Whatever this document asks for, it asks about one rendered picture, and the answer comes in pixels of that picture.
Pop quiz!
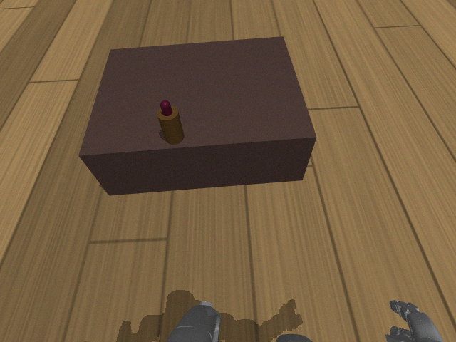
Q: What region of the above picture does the right robot hand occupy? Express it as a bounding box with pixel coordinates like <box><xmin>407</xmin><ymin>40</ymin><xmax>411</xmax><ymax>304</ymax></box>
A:
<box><xmin>385</xmin><ymin>301</ymin><xmax>444</xmax><ymax>342</ymax></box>

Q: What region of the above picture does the bottle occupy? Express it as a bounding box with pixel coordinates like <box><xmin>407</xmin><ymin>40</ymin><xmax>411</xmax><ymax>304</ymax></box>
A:
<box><xmin>157</xmin><ymin>100</ymin><xmax>184</xmax><ymax>145</ymax></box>

